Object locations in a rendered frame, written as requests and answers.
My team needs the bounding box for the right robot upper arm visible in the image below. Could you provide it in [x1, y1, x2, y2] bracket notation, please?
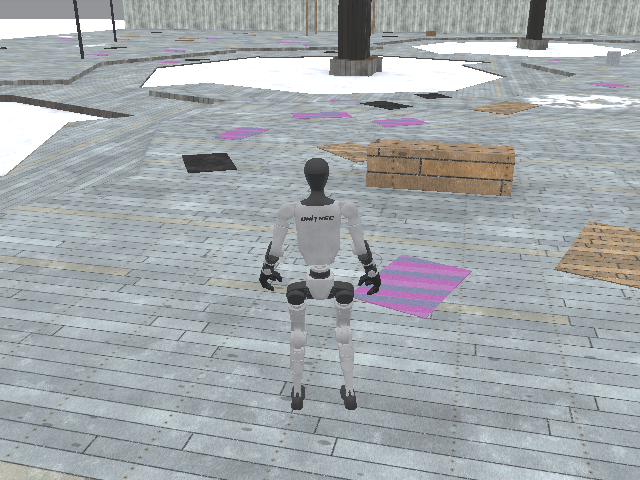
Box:
[338, 201, 367, 256]

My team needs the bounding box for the left robot upper arm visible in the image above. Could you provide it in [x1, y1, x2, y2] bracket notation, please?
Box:
[269, 202, 297, 257]

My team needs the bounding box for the robot right forearm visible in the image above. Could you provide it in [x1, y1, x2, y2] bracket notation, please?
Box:
[358, 240, 378, 278]

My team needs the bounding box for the left robot hand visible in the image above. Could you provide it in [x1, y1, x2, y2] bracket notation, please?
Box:
[259, 270, 282, 291]

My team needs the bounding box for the right robot thigh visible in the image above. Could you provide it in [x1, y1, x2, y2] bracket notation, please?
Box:
[334, 278, 354, 345]

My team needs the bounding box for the right robot hand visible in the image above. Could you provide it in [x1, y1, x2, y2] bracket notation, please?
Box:
[358, 272, 381, 295]

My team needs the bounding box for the robot left forearm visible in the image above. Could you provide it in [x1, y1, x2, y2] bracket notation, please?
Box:
[262, 241, 279, 275]

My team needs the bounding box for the robot right foot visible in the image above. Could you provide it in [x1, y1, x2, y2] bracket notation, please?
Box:
[340, 385, 357, 410]

